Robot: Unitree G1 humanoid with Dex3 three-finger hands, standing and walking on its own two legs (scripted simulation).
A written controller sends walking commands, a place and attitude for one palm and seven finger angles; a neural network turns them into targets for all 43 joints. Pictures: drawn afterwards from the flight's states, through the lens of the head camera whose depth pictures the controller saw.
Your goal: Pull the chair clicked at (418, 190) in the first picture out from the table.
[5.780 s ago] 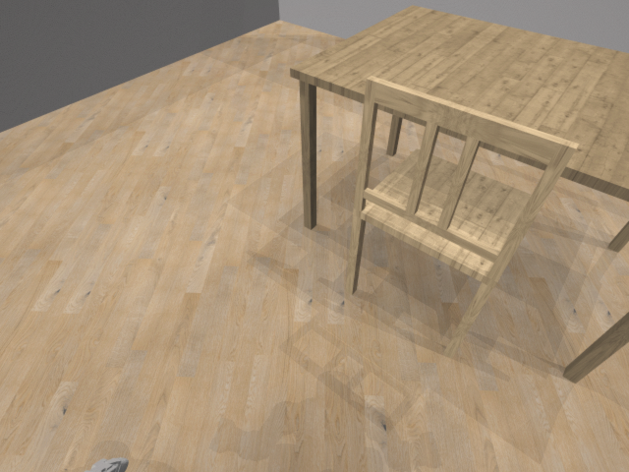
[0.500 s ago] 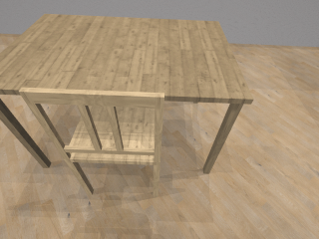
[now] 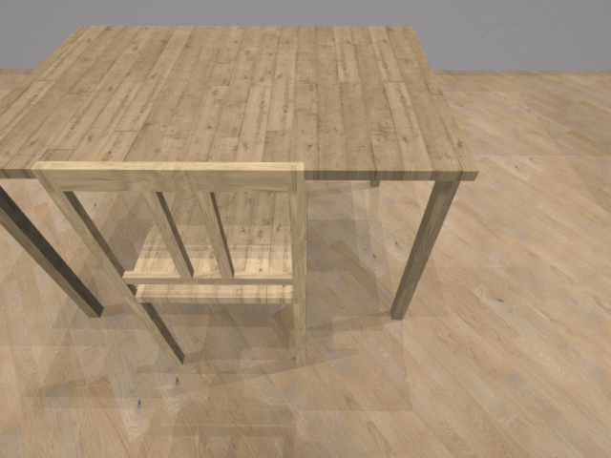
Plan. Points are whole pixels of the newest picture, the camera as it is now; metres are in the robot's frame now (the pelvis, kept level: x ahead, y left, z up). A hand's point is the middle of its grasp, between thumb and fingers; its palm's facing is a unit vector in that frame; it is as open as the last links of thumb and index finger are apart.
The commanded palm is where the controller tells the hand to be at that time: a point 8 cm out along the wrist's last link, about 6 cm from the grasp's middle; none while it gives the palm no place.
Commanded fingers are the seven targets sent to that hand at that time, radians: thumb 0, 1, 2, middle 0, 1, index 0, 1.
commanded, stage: look again from close up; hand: left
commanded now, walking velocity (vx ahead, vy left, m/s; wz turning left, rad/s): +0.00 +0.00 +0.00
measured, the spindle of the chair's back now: (171, 237) +0.52 +0.31 -0.10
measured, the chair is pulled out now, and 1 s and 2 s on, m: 0.00 0.00 0.00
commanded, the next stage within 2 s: shuffle to correct the standing spot in 0.96 s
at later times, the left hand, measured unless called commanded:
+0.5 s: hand out of the picture +0.00 +0.15 -0.17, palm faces +0.01 -0.98 -0.18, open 7.4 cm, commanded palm none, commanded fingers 0.00 0.90 0.90 -0.20 -0.30 -0.20 -0.30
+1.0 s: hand out of the picture +0.00 +0.14 -0.17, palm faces +0.02 -0.98 -0.18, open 7.4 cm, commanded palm none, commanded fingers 0.00 0.90 0.90 -0.20 -0.30 -0.20 -0.30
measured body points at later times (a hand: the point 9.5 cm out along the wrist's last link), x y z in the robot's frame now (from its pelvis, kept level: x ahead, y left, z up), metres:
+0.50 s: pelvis +0.01 -0.02 +0.00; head +0.02 -0.02 +0.45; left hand +0.01 +0.20 -0.16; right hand +0.02 -0.24 -0.16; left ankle +0.01 +0.11 -0.73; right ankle -0.04 -0.13 -0.73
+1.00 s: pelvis +0.02 -0.02 +0.00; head +0.03 -0.02 +0.45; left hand +0.00 +0.20 -0.16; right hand +0.02 -0.25 -0.16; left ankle +0.01 +0.11 -0.73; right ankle -0.04 -0.13 -0.73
